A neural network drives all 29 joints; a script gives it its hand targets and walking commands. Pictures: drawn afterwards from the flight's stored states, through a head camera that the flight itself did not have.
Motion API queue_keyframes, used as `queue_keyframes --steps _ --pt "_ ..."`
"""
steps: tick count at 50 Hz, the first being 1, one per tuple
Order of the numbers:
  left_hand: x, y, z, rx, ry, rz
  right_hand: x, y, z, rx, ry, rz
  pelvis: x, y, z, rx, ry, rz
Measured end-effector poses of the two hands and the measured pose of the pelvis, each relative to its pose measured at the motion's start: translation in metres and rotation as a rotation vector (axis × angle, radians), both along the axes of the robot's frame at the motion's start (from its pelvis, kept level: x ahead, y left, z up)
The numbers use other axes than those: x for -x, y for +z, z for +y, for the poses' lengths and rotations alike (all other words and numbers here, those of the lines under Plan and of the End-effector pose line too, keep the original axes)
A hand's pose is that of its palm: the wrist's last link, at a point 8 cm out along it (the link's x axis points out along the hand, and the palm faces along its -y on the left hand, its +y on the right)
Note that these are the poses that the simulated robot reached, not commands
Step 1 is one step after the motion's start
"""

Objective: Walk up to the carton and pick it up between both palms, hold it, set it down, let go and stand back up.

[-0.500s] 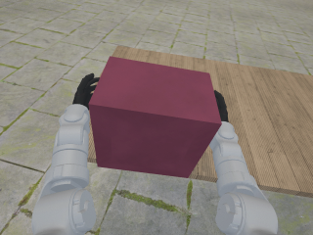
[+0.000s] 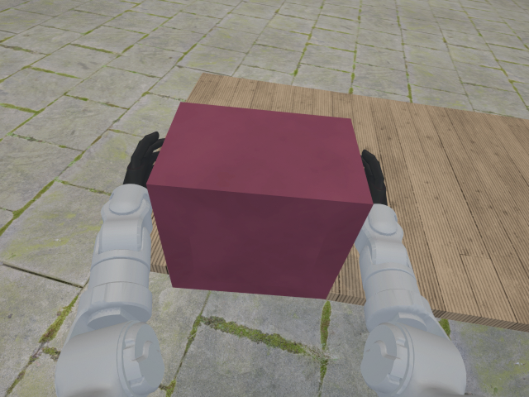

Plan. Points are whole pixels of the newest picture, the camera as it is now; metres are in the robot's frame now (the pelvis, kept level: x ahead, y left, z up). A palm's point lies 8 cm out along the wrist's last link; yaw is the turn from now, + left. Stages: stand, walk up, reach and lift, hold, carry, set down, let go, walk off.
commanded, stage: set down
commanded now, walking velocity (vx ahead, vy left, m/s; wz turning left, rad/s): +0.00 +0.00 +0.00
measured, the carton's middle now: (257, 206) +0.41 +0.02 +0.08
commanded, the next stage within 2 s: none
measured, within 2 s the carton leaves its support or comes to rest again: neither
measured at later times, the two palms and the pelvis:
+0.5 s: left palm (140, 184) +0.41 +0.19 +0.13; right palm (371, 201) +0.41 -0.16 +0.12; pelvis +0.00 +0.00 +0.00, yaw -1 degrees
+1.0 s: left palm (140, 174) +0.44 +0.20 +0.11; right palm (405, 194) +0.43 -0.23 +0.12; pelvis -0.01 +0.01 -0.01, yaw -3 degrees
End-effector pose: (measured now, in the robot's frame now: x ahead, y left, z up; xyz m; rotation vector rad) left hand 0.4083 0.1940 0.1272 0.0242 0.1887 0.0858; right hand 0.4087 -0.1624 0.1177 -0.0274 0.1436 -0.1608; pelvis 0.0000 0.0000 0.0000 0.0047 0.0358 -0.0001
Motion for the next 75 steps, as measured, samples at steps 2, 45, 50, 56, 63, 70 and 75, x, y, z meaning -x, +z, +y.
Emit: queue_keyframes --steps 2,45,50,56,63,70,75 --pt "0.000 0.000 0.000 0.002 0.000 0.000 0.000 0.000 0.000 0.006 0.001 -0.002 0.001 0.000 0.000 -0.001 0.000 -0.003" --pt "-0.034 -0.024 -0.001 -0.016 0.019 0.099 -0.015 -0.020 -0.037 -0.018 -0.032 0.154 0.008 -0.012 0.006 0.033 -0.042 0.191" --pt "-0.034 -0.013 0.010 -0.013 0.017 0.080 -0.020 0.001 -0.063 -0.021 -0.040 0.110 0.009 -0.011 0.006 0.033 -0.046 0.200" --pt "-0.034 0.028 0.023 -0.020 0.012 0.041 -0.022 0.036 -0.085 -0.019 -0.004 0.072 0.011 -0.009 0.002 0.030 -0.047 0.202" --pt "-0.034 0.084 0.032 -0.024 0.008 0.008 -0.018 0.076 -0.084 -0.009 0.030 0.069 0.011 -0.006 -0.003 0.025 -0.039 0.167" --pt "-0.029 0.103 0.035 -0.039 -0.009 0.017 -0.012 0.090 -0.079 -0.015 0.034 0.088 0.010 -0.005 -0.002 0.025 -0.021 0.126" --pt "-0.026 0.106 0.034 -0.042 -0.011 0.025 -0.008 0.097 -0.079 -0.025 0.034 0.070 0.014 -0.005 0.000 0.027 -0.017 0.113"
